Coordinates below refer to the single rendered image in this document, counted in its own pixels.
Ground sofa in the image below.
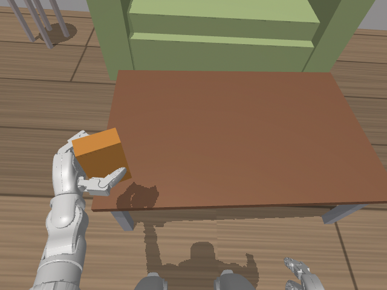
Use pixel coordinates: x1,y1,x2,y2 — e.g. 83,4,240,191
86,0,375,80

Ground left robot arm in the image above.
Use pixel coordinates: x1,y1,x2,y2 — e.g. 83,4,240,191
29,193,89,290

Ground right robot hand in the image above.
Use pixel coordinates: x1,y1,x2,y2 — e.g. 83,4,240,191
284,257,325,290

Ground coffee table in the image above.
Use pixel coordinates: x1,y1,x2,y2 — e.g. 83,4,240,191
91,70,387,231

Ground carton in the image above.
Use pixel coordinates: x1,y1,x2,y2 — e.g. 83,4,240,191
72,128,132,183

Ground left robot hand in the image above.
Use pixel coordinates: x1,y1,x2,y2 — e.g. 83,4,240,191
52,130,126,197

